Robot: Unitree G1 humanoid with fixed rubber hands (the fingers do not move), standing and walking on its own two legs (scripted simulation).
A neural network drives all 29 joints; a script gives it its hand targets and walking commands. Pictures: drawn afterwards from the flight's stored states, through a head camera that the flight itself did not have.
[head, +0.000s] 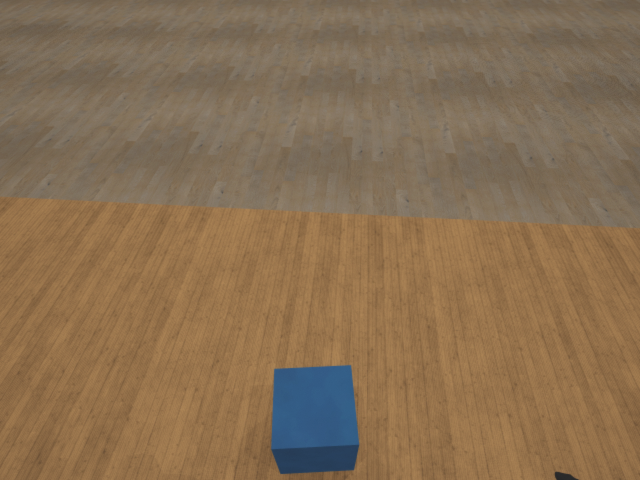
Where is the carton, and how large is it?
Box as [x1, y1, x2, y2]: [271, 365, 358, 473]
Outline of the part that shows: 350,365 274,369 271,449 280,473 353,469 358,447 358,437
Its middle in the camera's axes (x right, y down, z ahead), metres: -0.01 +0.50 +1.08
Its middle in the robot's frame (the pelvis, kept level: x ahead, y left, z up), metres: +0.42 +0.04 -0.66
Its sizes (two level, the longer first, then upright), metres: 0.210 0.200 0.250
